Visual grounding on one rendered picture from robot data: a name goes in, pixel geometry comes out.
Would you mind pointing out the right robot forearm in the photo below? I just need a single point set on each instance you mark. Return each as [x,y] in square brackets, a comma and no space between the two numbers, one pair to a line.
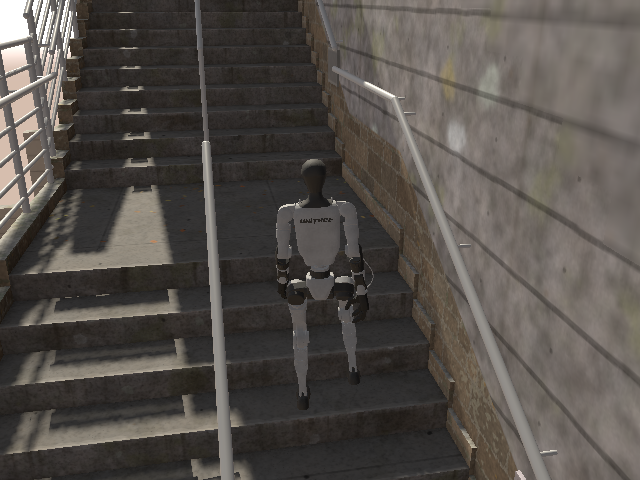
[358,273]

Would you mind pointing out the robot right hand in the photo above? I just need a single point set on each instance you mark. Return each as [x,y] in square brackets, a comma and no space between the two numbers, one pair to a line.
[362,309]

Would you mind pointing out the right robot foot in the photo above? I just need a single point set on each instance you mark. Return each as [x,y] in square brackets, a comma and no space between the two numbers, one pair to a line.
[353,377]

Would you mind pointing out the robot left hand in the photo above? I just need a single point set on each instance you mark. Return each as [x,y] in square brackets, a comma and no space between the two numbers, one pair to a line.
[282,288]

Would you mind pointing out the left robot foot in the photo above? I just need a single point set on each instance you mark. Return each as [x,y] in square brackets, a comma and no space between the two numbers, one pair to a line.
[303,401]

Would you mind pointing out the left robot forearm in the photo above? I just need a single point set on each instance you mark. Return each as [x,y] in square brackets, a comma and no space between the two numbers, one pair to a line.
[282,266]

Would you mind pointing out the robot left upper arm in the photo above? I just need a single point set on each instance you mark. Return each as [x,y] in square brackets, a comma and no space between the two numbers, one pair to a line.
[285,214]

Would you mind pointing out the robot foot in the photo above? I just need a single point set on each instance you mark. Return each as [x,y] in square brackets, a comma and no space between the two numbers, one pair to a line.
[303,401]
[353,377]

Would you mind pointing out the robot right upper arm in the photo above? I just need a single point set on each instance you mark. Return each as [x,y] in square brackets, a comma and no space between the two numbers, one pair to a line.
[348,210]

